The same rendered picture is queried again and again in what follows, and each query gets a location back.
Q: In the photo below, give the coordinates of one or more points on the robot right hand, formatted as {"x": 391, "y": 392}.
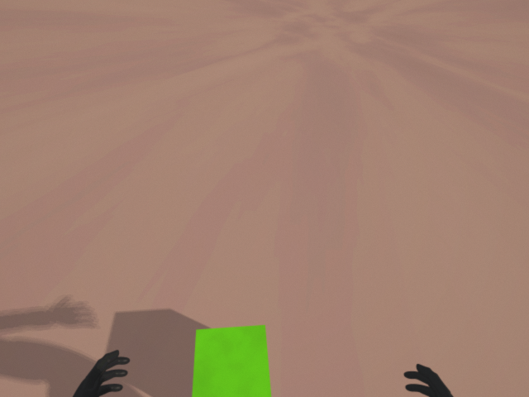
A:
{"x": 436, "y": 387}

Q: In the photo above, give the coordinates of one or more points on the carton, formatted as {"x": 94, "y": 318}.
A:
{"x": 231, "y": 362}

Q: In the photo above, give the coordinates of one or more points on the robot left hand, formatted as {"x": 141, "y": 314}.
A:
{"x": 91, "y": 385}

